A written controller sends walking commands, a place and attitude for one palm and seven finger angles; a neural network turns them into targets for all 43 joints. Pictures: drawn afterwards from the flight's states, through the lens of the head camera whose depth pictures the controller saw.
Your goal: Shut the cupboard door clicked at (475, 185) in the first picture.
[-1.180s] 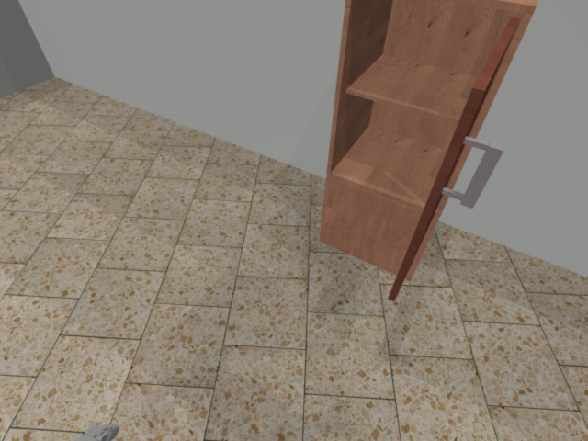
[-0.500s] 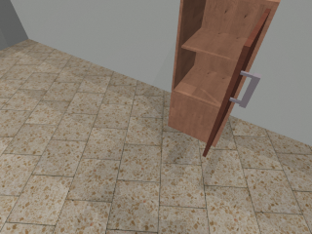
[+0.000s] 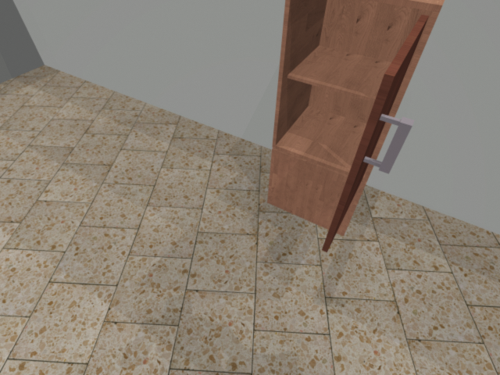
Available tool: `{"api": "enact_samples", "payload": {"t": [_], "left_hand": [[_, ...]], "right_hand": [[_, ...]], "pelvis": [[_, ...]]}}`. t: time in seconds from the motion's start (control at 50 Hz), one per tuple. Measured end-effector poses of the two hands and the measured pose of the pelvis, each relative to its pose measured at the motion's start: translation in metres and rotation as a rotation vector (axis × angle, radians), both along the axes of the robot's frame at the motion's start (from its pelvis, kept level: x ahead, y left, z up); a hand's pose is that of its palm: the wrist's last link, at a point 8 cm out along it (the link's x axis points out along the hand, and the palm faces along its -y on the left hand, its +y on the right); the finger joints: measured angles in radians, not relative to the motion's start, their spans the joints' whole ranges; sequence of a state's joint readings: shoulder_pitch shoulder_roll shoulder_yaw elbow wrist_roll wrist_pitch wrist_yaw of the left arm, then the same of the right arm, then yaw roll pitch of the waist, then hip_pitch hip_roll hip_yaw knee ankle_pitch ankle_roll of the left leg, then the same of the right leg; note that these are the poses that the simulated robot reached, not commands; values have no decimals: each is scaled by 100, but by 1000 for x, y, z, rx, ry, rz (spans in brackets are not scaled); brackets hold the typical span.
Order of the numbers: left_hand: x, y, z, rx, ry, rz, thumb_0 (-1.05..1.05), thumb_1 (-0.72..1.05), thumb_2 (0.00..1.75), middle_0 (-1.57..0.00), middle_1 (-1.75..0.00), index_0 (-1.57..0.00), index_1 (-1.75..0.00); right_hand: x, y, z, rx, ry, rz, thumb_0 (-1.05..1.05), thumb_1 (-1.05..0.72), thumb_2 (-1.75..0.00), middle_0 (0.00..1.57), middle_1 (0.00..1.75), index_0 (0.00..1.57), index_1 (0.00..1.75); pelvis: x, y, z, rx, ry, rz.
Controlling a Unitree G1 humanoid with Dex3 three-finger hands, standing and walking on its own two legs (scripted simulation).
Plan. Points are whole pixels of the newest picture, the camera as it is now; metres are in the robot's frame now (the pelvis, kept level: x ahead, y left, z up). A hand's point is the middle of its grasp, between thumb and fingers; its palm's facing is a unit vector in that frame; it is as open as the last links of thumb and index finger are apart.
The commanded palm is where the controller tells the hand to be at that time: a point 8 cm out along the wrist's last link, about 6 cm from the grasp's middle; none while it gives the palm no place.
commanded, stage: look at it before walking up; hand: left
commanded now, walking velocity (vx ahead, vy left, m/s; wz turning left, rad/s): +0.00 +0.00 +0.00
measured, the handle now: (385, 143) +0.59 -0.26 +0.06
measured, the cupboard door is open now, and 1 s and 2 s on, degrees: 89 89 89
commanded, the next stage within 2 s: walk around to get in front in 0.26 s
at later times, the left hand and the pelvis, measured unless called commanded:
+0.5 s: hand out of the picture +0.07 +0.24 -0.16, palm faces -0.03 -0.94 -0.34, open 7.4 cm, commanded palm none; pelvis +0.00 +0.00 +0.00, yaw -2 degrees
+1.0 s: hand out of the picture +0.05 +0.15 -0.16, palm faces -0.22 -0.94 -0.26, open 7.4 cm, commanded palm none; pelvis -0.03 -0.04 -0.01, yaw -17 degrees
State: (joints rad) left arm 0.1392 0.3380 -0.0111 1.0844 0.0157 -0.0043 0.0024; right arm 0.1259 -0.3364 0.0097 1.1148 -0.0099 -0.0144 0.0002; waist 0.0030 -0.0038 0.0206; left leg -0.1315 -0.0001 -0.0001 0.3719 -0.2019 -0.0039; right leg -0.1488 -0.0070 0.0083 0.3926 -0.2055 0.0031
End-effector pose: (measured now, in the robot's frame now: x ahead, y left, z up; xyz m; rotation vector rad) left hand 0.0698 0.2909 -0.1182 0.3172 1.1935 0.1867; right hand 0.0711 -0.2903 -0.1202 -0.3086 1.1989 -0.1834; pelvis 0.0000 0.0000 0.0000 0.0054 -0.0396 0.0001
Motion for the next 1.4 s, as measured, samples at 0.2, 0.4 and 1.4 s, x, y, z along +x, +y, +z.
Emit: {"api": "enact_samples", "payload": {"t": [0.2, 0.4, 1.4], "left_hand": [[-8, 0, -1, 1, 30, 10, 1, 91, 90, -21, -30, -20, -30], [-7, -1, -1, 1, 32, 13, 1, 91, 90, -21, -30, -20, -30], [70, -45, -29, -100, 63, -401, 1, 91, 90, -20, -30, -20, -30]], "right_hand": [[-1, -2, -1, -2, 19, 1, 1, -90, -90, 20, 30, 21, 30], [3, -2, 0, -2, 16, 2, 1, -90, -90, 20, 30, 21, 30], [-140, 58, 8, -4, -111, -515, 1, -90, -90, 20, 30, 20, 30]], "pelvis": [[1, -1, 1, -1, 4, 1], [4, -2, 1, -1, 4, 0], [-33, 32, -7, -2, 49, -522]]}}
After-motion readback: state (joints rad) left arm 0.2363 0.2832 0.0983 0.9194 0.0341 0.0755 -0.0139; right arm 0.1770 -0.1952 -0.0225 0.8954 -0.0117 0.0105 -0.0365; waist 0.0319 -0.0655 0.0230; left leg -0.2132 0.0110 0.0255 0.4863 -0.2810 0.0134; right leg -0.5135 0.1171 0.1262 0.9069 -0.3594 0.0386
